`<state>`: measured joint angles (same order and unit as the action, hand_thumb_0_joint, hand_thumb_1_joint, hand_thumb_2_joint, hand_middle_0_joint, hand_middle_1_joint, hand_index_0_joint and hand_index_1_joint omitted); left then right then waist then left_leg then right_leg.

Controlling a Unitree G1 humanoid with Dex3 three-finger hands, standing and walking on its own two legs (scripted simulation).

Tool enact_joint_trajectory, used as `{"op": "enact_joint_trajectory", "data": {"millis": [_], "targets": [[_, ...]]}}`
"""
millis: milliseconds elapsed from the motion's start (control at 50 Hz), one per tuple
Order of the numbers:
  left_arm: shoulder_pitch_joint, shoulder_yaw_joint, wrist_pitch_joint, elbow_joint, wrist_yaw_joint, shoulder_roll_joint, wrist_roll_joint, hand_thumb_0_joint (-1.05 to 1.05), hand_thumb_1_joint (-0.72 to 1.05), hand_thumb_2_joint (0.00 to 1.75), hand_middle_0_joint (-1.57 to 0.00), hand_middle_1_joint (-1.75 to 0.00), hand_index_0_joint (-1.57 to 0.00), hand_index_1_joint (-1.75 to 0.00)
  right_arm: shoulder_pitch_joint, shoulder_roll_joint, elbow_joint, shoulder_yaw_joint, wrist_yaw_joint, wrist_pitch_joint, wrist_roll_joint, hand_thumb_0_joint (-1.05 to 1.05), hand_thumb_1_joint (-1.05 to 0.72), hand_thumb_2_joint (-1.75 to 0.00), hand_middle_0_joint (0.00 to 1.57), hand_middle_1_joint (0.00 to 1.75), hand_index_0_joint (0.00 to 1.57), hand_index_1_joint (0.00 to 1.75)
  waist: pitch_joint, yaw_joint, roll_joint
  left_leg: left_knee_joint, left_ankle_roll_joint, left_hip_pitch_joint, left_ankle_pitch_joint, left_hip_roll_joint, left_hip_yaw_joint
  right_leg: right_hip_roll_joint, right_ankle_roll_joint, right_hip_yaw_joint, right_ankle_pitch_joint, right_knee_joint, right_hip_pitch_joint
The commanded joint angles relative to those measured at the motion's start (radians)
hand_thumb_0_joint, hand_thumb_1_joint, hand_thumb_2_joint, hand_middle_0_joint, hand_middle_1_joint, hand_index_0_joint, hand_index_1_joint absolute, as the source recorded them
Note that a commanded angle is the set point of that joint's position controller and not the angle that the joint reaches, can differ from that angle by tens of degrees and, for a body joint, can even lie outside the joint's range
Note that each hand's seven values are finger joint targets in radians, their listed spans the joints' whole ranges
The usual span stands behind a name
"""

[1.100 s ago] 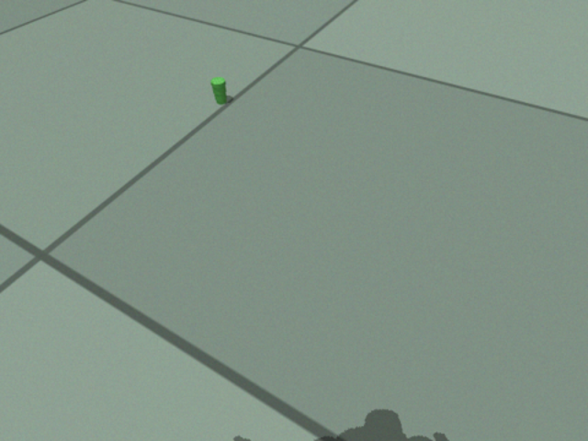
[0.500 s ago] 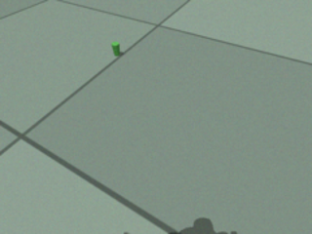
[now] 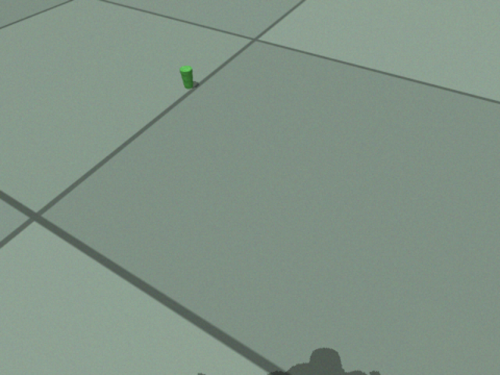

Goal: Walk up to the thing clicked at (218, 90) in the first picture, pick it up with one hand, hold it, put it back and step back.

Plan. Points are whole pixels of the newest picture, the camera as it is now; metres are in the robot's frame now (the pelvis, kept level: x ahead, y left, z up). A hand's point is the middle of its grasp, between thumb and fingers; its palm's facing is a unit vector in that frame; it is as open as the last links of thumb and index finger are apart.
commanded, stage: stand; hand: left
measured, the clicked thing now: (187, 77) +2.11 +0.46 -0.71
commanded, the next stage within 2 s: walk up in 0.02 s
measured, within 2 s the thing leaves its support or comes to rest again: neither
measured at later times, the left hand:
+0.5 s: hand out of the picture +0.15 +0.40 -0.18, palm faces +0.04 -0.93 -0.36, open 7.4 cm
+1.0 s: hand (115, 190) +0.57 +0.36 -0.14, palm faces +0.08 -0.94 -0.34, open 7.4 cm
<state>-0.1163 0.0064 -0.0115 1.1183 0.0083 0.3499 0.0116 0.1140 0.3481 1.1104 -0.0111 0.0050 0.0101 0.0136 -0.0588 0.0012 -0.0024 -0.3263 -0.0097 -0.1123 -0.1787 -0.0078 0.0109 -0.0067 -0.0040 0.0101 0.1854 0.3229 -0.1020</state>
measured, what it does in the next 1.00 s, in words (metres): walks ahead: left foot, then right foot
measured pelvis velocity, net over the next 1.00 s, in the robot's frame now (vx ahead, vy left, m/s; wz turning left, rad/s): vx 0.45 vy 0.10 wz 0.14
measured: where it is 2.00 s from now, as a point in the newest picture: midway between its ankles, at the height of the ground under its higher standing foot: (218, 205)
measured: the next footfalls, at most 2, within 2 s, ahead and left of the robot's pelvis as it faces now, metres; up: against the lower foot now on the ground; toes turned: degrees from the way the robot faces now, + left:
left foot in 0.38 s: +0.20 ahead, +0.22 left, +0.00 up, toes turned +11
right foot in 0.88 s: +0.58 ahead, +0.01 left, +0.00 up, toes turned +0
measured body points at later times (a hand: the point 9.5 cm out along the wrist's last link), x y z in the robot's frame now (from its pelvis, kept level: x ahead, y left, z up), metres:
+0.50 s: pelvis +0.14 +0.10 -0.02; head +0.13 +0.13 +0.43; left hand +0.15 +0.45 -0.15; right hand +0.27 -0.23 -0.10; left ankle +0.17 +0.21 -0.75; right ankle +0.05 -0.06 -0.68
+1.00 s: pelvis +0.45 +0.10 -0.03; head +0.48 +0.08 +0.42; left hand +0.56 +0.41 -0.12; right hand +0.51 -0.22 -0.16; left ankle +0.27 +0.21 -0.65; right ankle +0.54 +0.01 -0.75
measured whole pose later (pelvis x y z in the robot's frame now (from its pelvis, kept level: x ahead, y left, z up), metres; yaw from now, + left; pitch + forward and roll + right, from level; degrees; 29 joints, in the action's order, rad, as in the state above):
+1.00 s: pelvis +0.45 +0.10 -0.03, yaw +8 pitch -2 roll +0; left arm -0.09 -0.05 -0.08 0.88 0.08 0.37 0.00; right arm 0.33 0.40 0.96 0.04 0.04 0.07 0.00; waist -0.10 0.03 -0.03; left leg -1.16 0.04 -0.22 -0.43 -0.03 0.01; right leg -0.04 0.05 0.13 0.22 0.62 -0.38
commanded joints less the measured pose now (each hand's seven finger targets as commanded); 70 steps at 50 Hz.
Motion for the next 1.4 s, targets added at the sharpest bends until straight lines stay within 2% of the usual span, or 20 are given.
{"op": "enact_joint_trajectory", "data": {"millis": [0,60,100,360,400,420,500,640,780,840,860,900,920,1020,1140,1220,1300,1320,1360,1380], "targets": [[-0.021,-0.120,-0.046,-0.110,0.021,0.345,0.014,0.00,0.90,0.90,-0.20,-0.30,-0.20,-0.30,0.017,0.319,-0.110,0.125,0.022,0.040,0.008,0.00,-0.90,-0.90,0.20,0.30,0.20,0.30,0.208,-0.012,0.011,-0.051,0.117,-0.039,-0.452,-0.090,0.134,-0.081,0.061,-0.068,0.404,0.065,0.046],[-0.077,-0.140,-0.056,-0.119,0.040,0.338,0.029,0.00,0.90,0.90,-0.20,-0.30,-0.20,-0.30,-0.123,0.283,-0.174,0.123,0.054,0.039,0.023,0.00,-0.90,-0.90,0.20,0.30,0.20,0.30,-0.001,-0.079,0.031,-0.195,0.086,-0.463,-0.478,-0.053,0.080,-0.202,0.137,-0.247,0.665,-0.031,0.050],[-0.137,-0.155,-0.077,-0.126,0.029,0.385,0.032,0.00,0.90,0.90,-0.20,-0.30,-0.20,-0.30,-0.208,0.227,-0.218,0.121,0.056,0.048,0.029,0.00,-0.90,-0.90,0.20,0.30,0.20,0.30,-0.039,-0.147,0.151,-0.528,0.033,-0.690,-0.273,-0.054,0.023,-0.452,0.257,-0.500,0.582,-0.252,0.186],[-0.007,-0.110,-0.063,-0.211,0.059,0.306,0.027,0.00,0.90,0.90,-0.20,-0.30,-0.20,-0.30,0.252,0.328,-0.112,0.199,0.082,0.055,0.018,0.00,-0.90,-0.90,0.20,0.30,0.20,0.30,0.085,0.138,-0.103,-0.238,0.054,0.311,-0.116,0.001,-0.127,-0.144,0.128,0.114,0.276,0.308,-0.451],[-0.012,-0.079,-0.065,-0.251,0.056,0.230,0.006,0.00,0.90,0.90,-0.20,-0.30,-0.20,-0.30,0.343,0.508,-0.138,0.226,0.057,0.074,0.022,0.00,-0.90,-0.90,0.20,0.30,0.20,0.30,0.102,0.163,-0.376,0.206,0.213,0.300,-0.806,-0.387,0.719,0.049,0.074,0.015,0.399,0.877,-0.725],[0.015,-0.091,-0.067,-0.255,0.050,0.333,0.020,0.00,0.90,0.90,-0.20,-0.30,-0.20,-0.30,0.231,0.531,-0.176,0.228,0.063,0.072,-0.016,0.00,-0.90,-0.90,0.20,0.30,0.20,0.30,0.038,0.129,-0.276,0.263,0.298,0.167,-0.839,-0.468,0.816,-0.045,0.074,-0.101,0.356,0.898,-0.653],[-0.080,-0.100,-0.066,-0.172,0.068,0.344,-0.020,0.00,0.90,0.90,-0.20,-0.30,-0.20,-0.30,0.099,0.350,-0.213,0.160,0.042,0.098,-0.014,0.00,-0.90,-0.90,0.20,0.30,0.20,0.30,-0.027,0.012,-0.096,0.171,0.141,-0.017,-0.365,-0.255,0.257,-0.135,0.039,-0.102,0.090,0.739,-0.535],[0.046,-0.106,-0.050,-0.251,0.101,0.298,0.003,0.00,0.90,0.90,-0.20,-0.30,-0.20,-0.30,0.134,0.345,-0.231,0.155,0.046,0.122,-0.015,0.00,-0.90,-0.90,0.20,0.30,0.20,0.30,-0.073,0.022,-0.089,0.233,0.211,0.017,-0.150,-0.246,0.088,-0.154,-0.014,-0.033,-0.082,0.459,-0.549],[0.182,-0.096,-0.056,-0.296,0.101,0.226,-0.005,0.00,0.90,0.90,-0.20,-0.30,-0.20,-0.30,0.230,0.350,-0.221,0.159,0.032,0.109,-0.011,0.00,-0.90,-0.90,0.20,0.30,0.20,0.30,-0.029,0.058,-0.076,0.106,0.136,0.072,0.297,-0.214,-0.002,-0.063,0.049,0.104,-0.162,0.232,-0.347],[-0.065,-0.127,-0.055,-0.232,0.079,0.257,-0.005,0.00,0.90,0.90,-0.20,-0.30,-0.20,-0.30,0.216,0.334,-0.248,0.153,0.021,0.100,0.000,0.00,-0.90,-0.90,0.20,0.30,0.20,0.30,0.158,-0.076,-0.009,-0.283,0.119,0.044,0.514,-0.162,-0.071,-0.001,0.090,0.145,-0.080,0.192,0.021],[-0.241,-0.155,-0.059,-0.188,0.065,0.308,0.002,0.00,0.90,0.90,-0.20,-0.30,-0.20,-0.30,0.257,0.287,-0.253,0.133,0.022,0.099,0.003,0.00,-0.90,-0.90,0.20,0.30,0.20,0.30,0.274,-0.145,0.067,-0.554,0.091,-0.122,0.355,-0.111,-0.090,-0.048,0.115,0.054,0.002,0.221,0.289],[-0.313,-0.186,-0.072,-0.203,0.046,0.424,0.001,0.00,0.90,0.90,-0.20,-0.30,-0.20,-0.30,0.326,0.274,-0.268,0.120,0.014,0.098,-0.023,0.00,-0.90,-0.90,0.20,0.30,0.20,0.30,0.345,-0.140,0.266,-0.921,0.054,-0.578,-0.343,0.056,-0.036,-0.442,0.265,-0.652,0.185,0.023,0.594],[-0.242,-0.191,-0.073,-0.234,0.038,0.421,-0.012,0.00,0.90,0.90,-0.20,-0.30,-0.20,-0.30,0.265,0.334,-0.253,0.124,0.001,0.101,-0.021,0.00,-0.90,-0.90,0.20,0.30,0.20,0.30,0.311,-0.134,0.189,-0.997,0.064,-0.600,-0.312,-0.025,0.030,-0.466,0.309,-0.656,0.152,0.007,0.505],[-0.095,-0.140,-0.098,-0.266,0.028,0.294,-0.018,0.00,0.90,0.90,-0.20,-0.30,-0.20,-0.30,0.238,0.255,-0.241,0.116,0.035,0.086,-0.018,0.00,-0.90,-0.90,0.20,0.30,0.20,0.30,0.036,-0.015,0.112,-0.805,0.069,-0.386,-0.091,-0.087,0.070,-0.245,0.175,-0.123,-0.165,-0.047,-0.056],[-0.008,-0.140,-0.125,-0.329,0.045,0.327,-0.001,0.00,0.90,0.90,-0.20,-0.30,-0.20,-0.30,0.095,0.245,-0.295,0.128,0.083,0.067,0.004,0.00,-0.90,-0.90,0.20,0.30,0.20,0.30,-0.073,0.015,0.112,-0.435,-0.009,-0.387,0.045,-0.140,-0.012,-0.234,0.214,-0.015,0.145,-0.197,-0.224],[-0.106,-0.136,-0.117,-0.299,0.056,0.329,0.001,0.00,0.90,0.90,-0.20,-0.30,-0.20,-0.30,-0.005,0.227,-0.310,0.132,0.092,0.081,0.003,0.00,-0.90,-0.90,0.20,0.30,0.20,0.30,-0.023,-0.041,0.092,-0.270,0.010,-0.247,0.168,-0.111,-0.066,-0.219,0.183,0.019,0.089,-0.123,-0.165],[-0.151,-0.125,-0.092,-0.302,0.043,0.320,-0.001,0.00,0.90,0.90,-0.20,-0.30,-0.20,-0.30,0.170,0.285,-0.260,0.158,0.071,0.090,0.023,0.00,-0.90,-0.90,0.20,0.30,0.20,0.30,0.108,0.045,-0.051,-0.197,0.057,0.004,-0.001,-0.034,-0.109,-0.178,0.151,0.066,-0.225,0.245,-0.108],[-0.203,-0.104,-0.087,-0.305,0.037,0.269,-0.005,0.00,0.90,0.90,-0.20,-0.30,-0.20,-0.30,0.316,0.336,-0.225,0.178,0.058,0.095,0.042,0.00,-0.90,-0.90,0.20,0.30,0.20,0.30,0.197,0.106,-0.175,-0.181,0.109,0.200,-0.098,-0.073,-0.033,-0.124,0.113,0.103,-0.209,0.517,-0.229],[-0.276,-0.098,-0.074,-0.309,0.019,0.273,-0.028,0.00,0.90,0.90,-0.20,-0.30,-0.20,-0.30,0.352,0.436,-0.265,0.203,0.035,0.100,0.021,0.00,-0.90,-0.90,0.20,0.30,0.20,0.30,0.290,0.110,-0.271,0.002,0.279,0.465,-0.178,-0.442,0.679,0.070,0.057,-0.010,0.365,0.896,-0.625],[-0.218,-0.099,-0.073,-0.296,0.007,0.326,-0.016,0.00,0.90,0.90,-0.20,-0.30,-0.20,-0.30,0.319,0.439,-0.265,0.212,0.032,0.096,-0.004,0.00,-0.90,-0.90,0.20,0.30,0.20,0.30,0.248,0.111,-0.196,0.011,0.319,0.412,-0.173,-0.474,0.673,-0.018,0.069,-0.089,0.331,0.940,-0.663]]}}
